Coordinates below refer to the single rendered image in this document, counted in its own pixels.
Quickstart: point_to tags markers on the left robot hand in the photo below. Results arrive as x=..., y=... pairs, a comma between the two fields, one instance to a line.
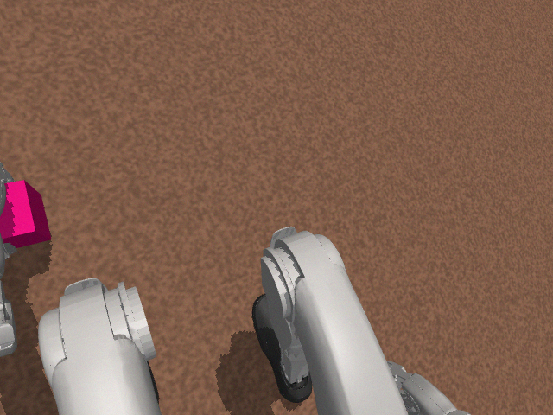
x=5, y=177

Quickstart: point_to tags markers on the cube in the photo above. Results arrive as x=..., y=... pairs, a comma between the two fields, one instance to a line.
x=23, y=221

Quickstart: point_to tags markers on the right robot hand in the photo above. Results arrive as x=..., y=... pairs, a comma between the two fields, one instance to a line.
x=419, y=395

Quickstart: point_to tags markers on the left robot arm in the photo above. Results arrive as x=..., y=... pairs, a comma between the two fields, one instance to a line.
x=8, y=341

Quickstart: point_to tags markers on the right robot foot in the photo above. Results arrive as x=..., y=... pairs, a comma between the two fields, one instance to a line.
x=295, y=392

